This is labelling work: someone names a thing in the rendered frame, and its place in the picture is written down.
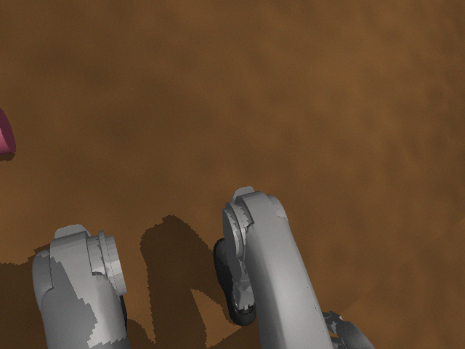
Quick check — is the right robot foot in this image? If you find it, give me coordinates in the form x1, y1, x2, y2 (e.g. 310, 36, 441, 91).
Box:
214, 238, 256, 326

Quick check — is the bottle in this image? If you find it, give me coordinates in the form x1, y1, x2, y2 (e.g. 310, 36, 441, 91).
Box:
0, 109, 16, 155

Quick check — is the right robot hand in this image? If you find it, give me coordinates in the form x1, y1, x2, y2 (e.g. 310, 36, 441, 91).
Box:
322, 311, 375, 349

